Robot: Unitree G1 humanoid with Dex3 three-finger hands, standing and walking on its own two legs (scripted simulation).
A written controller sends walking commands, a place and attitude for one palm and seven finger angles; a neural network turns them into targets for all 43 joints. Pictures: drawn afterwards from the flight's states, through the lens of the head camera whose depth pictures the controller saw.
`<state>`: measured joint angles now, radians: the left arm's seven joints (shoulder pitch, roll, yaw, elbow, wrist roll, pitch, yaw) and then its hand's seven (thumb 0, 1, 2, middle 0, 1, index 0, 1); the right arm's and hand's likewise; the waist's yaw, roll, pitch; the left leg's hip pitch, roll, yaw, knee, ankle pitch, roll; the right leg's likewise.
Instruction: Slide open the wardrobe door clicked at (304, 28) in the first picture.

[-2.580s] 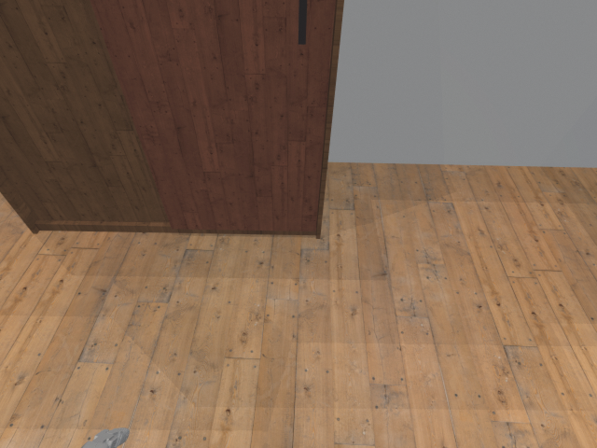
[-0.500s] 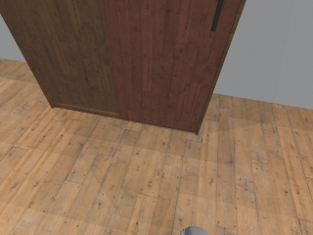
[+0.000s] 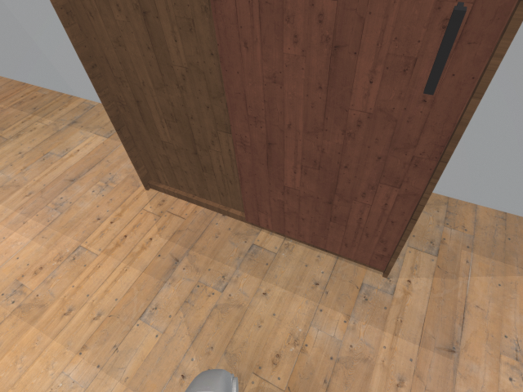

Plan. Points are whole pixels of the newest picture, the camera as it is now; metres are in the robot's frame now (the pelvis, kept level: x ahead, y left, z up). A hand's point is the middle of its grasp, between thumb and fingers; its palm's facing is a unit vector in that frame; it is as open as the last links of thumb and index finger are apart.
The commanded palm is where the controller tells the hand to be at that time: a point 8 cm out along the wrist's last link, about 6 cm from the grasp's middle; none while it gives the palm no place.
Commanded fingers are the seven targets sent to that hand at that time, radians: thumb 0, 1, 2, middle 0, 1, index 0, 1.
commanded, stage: turn to face it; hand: right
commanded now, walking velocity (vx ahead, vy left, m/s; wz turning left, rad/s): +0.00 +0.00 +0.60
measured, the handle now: (444, 50) +0.69 -0.35 +0.17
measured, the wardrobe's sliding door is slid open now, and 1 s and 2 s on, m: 0.00 0.00 0.00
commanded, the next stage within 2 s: take the last steps up to it in 1.08 s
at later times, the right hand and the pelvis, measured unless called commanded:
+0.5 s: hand (357, 372) +0.19 -0.15 -0.16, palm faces +0.07 +0.98 -0.16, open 7.2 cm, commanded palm none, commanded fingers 0.00 -0.90 -0.90 0.20 0.30 0.20 0.30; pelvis +0.08 +0.01 +0.00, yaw -4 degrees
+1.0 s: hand out of the picture +0.06 -0.24 -0.16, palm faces +0.33 +0.91 -0.26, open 7.4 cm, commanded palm none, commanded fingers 0.00 -0.90 -0.90 0.20 0.30 0.20 0.30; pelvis +0.06 -0.01 +0.00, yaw -16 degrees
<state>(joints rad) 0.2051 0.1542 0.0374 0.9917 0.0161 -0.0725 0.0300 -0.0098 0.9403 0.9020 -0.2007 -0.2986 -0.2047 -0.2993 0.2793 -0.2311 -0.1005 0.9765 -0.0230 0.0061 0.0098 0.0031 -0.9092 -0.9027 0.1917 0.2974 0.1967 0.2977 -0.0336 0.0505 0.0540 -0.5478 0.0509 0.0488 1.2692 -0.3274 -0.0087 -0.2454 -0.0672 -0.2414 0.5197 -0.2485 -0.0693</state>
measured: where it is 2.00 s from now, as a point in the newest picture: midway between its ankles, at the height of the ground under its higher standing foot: outside the picture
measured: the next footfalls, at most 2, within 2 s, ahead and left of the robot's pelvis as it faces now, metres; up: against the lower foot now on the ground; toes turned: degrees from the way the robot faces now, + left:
left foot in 0.30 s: +0.14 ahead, +0.14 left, +0.00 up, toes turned +10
right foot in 0.64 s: +0.11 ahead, -0.13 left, +0.00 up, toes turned -17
